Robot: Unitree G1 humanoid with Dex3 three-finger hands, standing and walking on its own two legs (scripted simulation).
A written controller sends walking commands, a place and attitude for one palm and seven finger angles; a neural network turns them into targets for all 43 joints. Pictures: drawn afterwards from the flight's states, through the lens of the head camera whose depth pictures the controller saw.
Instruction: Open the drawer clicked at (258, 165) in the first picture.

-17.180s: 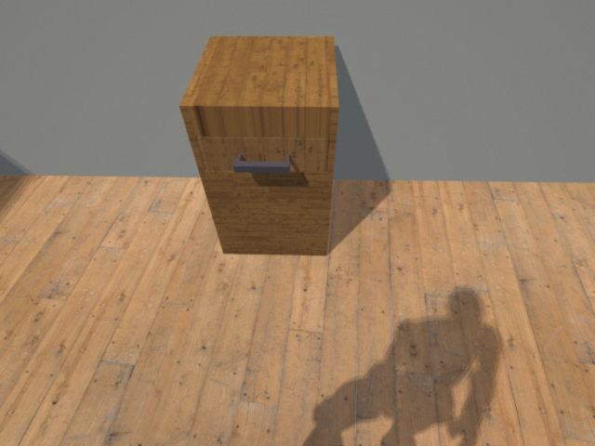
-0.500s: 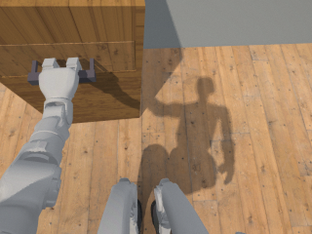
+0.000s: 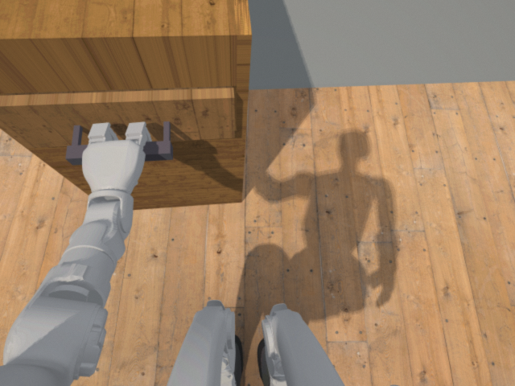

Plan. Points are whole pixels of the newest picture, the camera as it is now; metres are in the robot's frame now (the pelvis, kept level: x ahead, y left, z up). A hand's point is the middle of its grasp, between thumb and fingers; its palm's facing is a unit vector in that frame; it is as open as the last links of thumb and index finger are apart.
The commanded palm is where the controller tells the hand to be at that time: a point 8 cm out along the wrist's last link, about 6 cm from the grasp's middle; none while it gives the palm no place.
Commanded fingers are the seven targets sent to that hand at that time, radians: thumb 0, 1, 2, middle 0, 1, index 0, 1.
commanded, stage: pull the drawer open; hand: left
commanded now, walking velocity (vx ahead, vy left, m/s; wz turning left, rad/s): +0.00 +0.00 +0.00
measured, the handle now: (122, 141) +0.50 +0.24 -0.07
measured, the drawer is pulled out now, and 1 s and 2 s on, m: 0.02 0.10 0.15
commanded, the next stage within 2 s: none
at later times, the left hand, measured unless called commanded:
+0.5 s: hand (127, 195) +0.41 +0.22 -0.09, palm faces -0.05 -0.08 -1.00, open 5.8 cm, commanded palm +0.38 +0.20 -0.03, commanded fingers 0.00 0.90 0.90 -0.40 -1.35 -0.40 -1.35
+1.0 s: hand (126, 219) +0.37 +0.22 -0.09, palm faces -0.05 -0.08 -1.00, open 5.8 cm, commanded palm +0.33 +0.20 -0.03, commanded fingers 0.00 0.90 0.90 -0.40 -1.35 -0.40 -1.35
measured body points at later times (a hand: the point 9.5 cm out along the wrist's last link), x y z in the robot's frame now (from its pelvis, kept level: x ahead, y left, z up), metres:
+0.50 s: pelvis +0.01 +0.00 +0.01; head +0.18 +0.02 +0.43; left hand +0.41 +0.22 -0.03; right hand +0.11 -0.26 -0.13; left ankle +0.02 +0.05 -0.57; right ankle +0.01 -0.08 -0.57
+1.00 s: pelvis +0.00 +0.00 +0.01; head +0.15 +0.02 +0.43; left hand +0.37 +0.22 -0.03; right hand +0.11 -0.25 -0.13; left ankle +0.02 +0.05 -0.57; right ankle +0.01 -0.08 -0.57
